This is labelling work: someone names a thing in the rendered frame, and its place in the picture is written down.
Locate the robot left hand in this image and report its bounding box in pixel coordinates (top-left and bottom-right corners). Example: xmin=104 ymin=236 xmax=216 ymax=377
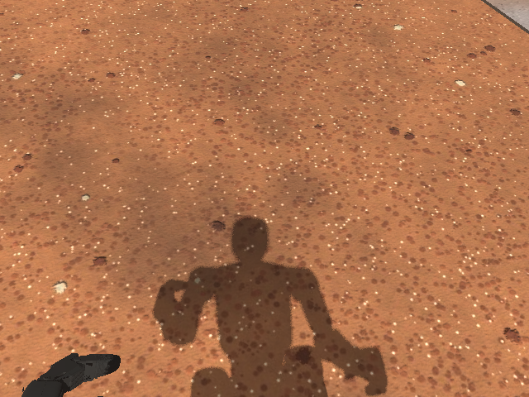
xmin=21 ymin=353 xmax=121 ymax=397

